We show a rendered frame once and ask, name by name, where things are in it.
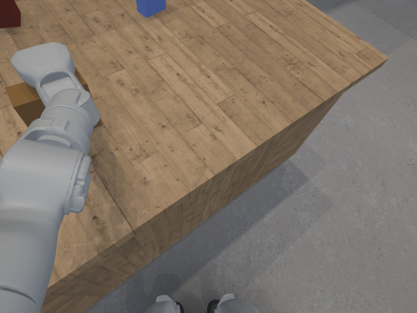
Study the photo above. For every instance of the robot right thigh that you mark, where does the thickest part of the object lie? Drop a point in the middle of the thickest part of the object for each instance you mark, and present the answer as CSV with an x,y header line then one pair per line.
x,y
235,306

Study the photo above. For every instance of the left robot hand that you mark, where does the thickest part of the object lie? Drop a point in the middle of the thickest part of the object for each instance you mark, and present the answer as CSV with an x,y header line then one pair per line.
x,y
31,62

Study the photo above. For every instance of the sponge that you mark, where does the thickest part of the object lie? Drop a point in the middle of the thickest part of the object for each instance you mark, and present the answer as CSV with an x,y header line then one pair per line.
x,y
27,103

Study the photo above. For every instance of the table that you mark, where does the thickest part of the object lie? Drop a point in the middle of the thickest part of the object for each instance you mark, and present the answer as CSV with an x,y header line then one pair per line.
x,y
198,102

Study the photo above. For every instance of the robot left forearm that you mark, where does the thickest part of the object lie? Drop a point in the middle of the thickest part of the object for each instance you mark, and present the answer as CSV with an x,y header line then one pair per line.
x,y
69,117

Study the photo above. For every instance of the robot left upper arm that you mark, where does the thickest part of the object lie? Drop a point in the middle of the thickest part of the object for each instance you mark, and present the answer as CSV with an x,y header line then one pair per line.
x,y
40,184

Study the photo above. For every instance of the left robot shin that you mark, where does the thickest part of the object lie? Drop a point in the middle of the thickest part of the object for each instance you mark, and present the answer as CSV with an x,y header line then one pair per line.
x,y
163,298

